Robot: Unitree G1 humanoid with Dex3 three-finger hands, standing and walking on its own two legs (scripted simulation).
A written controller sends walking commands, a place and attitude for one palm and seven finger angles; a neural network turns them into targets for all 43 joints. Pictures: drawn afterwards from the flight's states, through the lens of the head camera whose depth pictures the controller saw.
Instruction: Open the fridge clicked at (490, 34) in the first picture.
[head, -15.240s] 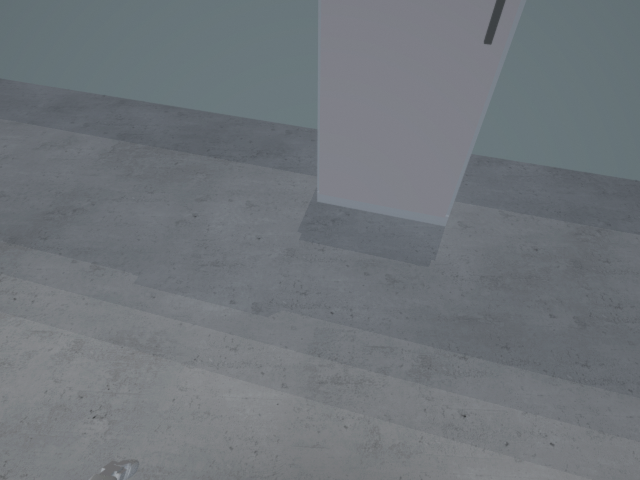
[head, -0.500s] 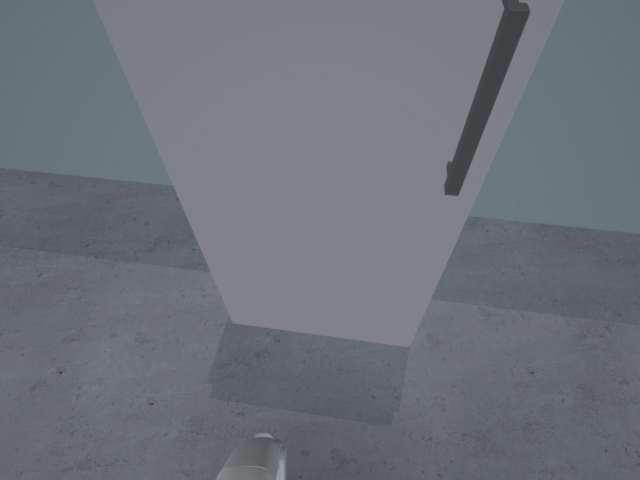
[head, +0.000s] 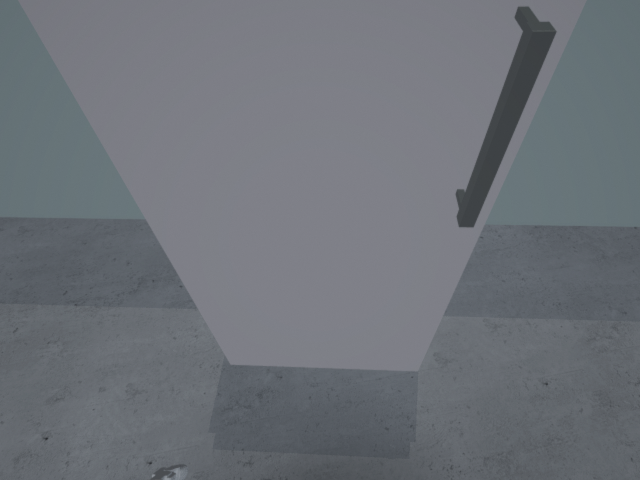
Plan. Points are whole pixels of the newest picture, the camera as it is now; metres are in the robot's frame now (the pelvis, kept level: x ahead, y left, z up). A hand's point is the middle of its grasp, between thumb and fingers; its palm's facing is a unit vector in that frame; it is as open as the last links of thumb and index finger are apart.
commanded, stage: come to a stop and stand still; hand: right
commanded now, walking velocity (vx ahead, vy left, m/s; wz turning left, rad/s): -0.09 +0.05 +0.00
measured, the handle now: (490, 135) +0.46 -0.19 +0.19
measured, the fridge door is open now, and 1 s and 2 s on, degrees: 0 0 0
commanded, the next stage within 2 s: look again from close up in 1.40 s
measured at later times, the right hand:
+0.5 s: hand out of the picture -0.05 -0.14 -0.17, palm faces +0.03 +0.98 -0.18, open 7.4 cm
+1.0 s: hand out of the picture -0.06 -0.19 -0.18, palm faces +0.00 +0.98 -0.21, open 7.4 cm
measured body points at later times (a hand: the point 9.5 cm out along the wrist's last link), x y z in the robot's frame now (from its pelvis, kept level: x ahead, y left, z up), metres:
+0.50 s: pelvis -0.06 +0.03 +0.01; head -0.06 +0.03 +0.46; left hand -0.03 +0.27 -0.15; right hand -0.05 -0.19 -0.15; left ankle -0.09 +0.14 -0.73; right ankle +0.03 -0.10 -0.73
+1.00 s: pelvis -0.06 -0.02 +0.00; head -0.06 -0.02 +0.45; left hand -0.08 +0.18 -0.16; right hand -0.06 -0.25 -0.16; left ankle -0.09 +0.13 -0.72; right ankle +0.03 -0.10 -0.73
